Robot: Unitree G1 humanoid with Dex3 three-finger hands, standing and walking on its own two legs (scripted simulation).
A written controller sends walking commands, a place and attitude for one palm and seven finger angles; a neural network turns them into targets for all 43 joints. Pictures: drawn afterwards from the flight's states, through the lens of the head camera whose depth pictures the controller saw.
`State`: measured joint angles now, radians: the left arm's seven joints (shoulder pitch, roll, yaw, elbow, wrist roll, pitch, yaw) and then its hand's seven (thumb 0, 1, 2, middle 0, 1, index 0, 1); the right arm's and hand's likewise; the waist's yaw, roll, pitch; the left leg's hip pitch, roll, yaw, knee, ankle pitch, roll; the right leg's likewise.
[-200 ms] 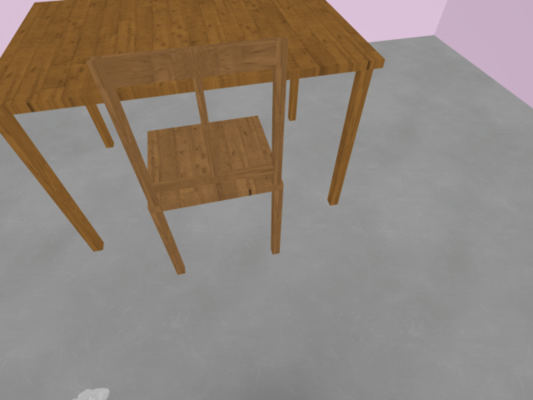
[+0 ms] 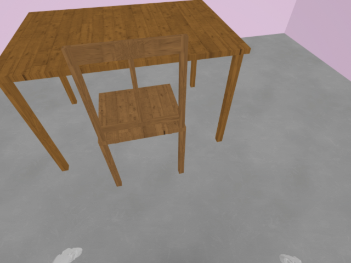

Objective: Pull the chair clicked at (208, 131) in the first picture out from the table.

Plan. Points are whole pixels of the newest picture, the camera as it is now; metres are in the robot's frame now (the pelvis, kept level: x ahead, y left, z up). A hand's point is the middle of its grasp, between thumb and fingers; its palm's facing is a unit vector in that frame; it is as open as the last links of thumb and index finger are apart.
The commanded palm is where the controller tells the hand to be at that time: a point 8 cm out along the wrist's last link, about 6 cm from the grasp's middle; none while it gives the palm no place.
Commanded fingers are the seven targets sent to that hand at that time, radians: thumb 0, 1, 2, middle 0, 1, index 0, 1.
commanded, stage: stand and wait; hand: left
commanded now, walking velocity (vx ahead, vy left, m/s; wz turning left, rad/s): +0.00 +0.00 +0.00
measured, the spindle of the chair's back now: (136, 93) +0.76 +0.21 -0.08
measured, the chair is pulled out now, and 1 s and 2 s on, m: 0.00 0.00 0.00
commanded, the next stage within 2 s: look at it before walking up in 0.62 s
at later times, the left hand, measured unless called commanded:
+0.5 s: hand out of the picture +0.05 +0.22 -0.16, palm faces -0.03 -0.95 -0.32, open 7.4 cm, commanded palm none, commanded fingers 0.00 0.90 0.90 -0.20 -0.30 -0.20 -0.30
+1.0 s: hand out of the picture +0.04 +0.22 -0.15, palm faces -0.02 -0.95 -0.31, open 7.4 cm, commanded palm none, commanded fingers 0.00 0.90 0.90 -0.20 -0.30 -0.20 -0.30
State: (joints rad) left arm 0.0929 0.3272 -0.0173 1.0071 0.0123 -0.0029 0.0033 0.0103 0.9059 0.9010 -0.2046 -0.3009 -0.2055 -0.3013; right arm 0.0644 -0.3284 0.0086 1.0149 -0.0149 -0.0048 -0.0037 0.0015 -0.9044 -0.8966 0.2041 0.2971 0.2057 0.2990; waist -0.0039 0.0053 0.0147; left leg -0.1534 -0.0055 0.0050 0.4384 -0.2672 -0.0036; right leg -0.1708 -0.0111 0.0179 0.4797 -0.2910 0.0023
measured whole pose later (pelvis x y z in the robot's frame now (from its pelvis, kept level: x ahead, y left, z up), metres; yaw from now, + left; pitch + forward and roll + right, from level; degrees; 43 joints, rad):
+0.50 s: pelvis -0.01 -0.01 +0.00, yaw +0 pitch -1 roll +0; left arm 0.16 0.31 -0.01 1.10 0.01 0.00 0.00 0.01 0.91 0.90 -0.21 -0.30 -0.21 -0.30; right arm 0.15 -0.32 0.01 1.12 -0.01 0.00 -0.01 0.00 -0.90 -0.90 0.20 0.30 0.21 0.30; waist -0.01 0.00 0.04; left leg -0.14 0.02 -0.01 0.38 -0.22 -0.03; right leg -0.14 0.02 0.00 0.41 -0.24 -0.02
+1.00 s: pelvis -0.02 -0.01 +0.01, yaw +0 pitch -2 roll +0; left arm 0.15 0.30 -0.01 1.10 0.01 -0.01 0.00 0.01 0.91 0.90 -0.20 -0.30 -0.21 -0.30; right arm 0.14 -0.30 0.01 1.13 -0.01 -0.01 -0.01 0.00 -0.90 -0.90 0.20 0.30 0.21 0.30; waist -0.01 0.00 0.02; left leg -0.14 0.02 0.00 0.36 -0.19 -0.02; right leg -0.15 0.01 0.01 0.38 -0.21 -0.02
